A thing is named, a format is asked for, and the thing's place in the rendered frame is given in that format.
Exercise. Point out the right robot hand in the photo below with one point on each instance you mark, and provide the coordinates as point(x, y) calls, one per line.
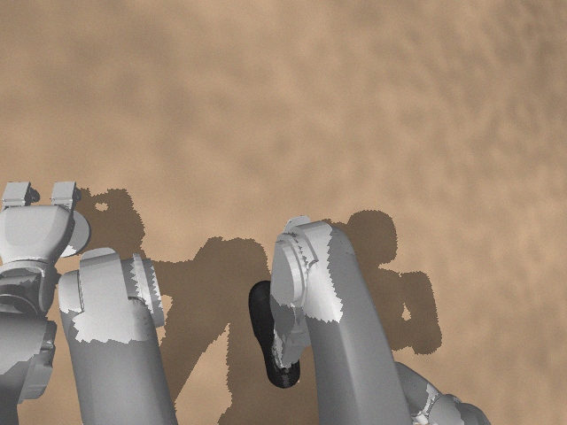
point(420, 393)

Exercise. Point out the tin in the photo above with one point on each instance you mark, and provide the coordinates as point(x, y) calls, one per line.
point(80, 237)

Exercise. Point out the right robot foot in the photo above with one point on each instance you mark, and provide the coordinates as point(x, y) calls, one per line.
point(263, 328)

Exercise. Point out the left robot hand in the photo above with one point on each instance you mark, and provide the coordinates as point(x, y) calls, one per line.
point(38, 232)

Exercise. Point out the left robot arm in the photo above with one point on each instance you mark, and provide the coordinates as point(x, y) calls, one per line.
point(27, 338)

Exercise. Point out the right robot arm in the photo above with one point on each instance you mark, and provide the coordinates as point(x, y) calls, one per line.
point(450, 410)

